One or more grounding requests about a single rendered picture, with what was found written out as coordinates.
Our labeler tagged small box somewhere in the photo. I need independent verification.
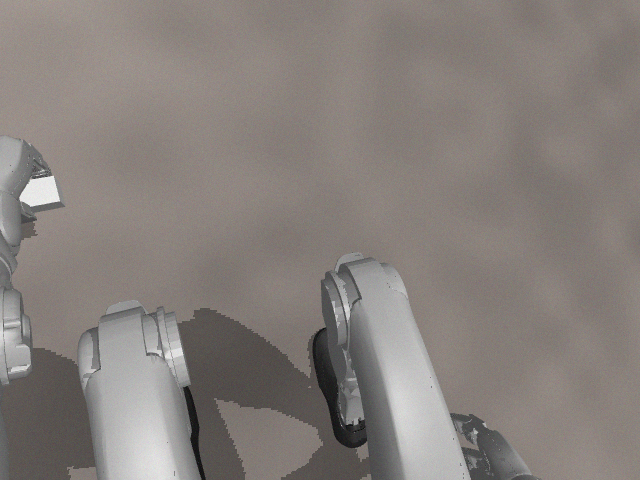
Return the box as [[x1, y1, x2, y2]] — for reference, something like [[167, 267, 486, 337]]
[[19, 176, 66, 213]]

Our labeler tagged left robot arm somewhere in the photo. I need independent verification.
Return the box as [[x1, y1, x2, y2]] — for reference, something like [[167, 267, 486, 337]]
[[0, 190, 33, 480]]

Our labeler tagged left robot hand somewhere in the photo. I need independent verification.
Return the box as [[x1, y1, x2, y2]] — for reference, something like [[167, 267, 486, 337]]
[[0, 135, 52, 224]]

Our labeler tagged right robot hand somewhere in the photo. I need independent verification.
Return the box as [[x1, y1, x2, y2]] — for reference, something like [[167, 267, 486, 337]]
[[450, 413, 532, 480]]

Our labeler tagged left robot foot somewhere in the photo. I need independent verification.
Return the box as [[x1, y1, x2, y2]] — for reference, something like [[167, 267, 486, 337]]
[[183, 386, 206, 480]]

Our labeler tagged right robot foot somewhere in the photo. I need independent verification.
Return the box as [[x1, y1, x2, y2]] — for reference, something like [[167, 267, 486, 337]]
[[312, 327, 367, 448]]

